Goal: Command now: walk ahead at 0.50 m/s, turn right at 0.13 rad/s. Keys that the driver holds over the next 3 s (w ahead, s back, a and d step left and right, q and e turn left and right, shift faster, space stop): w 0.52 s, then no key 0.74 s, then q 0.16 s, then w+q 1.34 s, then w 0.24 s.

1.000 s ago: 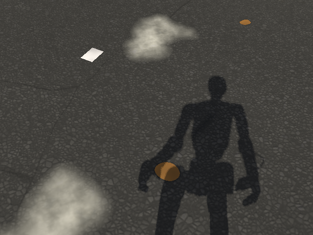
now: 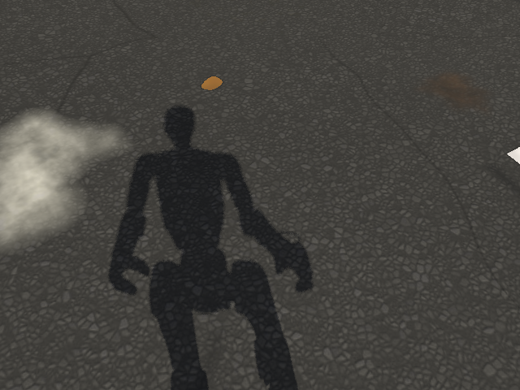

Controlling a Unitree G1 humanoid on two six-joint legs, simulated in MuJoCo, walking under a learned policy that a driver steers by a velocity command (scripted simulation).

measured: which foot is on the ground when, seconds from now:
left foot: down 0.00-0.36, up 0.38-0.80, down 0.82-1.00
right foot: up 0.00-0.34, down 0.36-0.86, up 0.88-1.00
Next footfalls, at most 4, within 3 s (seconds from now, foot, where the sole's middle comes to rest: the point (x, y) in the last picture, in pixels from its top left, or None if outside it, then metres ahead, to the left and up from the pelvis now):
0.36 right None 0.36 -0.15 -0.78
0.82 left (234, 360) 0.57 0.07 -0.78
1.12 right None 0.49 -0.18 -0.78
2.08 right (268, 244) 0.93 -0.03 -0.78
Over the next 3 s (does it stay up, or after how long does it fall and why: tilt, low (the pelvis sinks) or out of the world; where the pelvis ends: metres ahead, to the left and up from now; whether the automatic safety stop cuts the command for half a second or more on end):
stays up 1.11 0.34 0.00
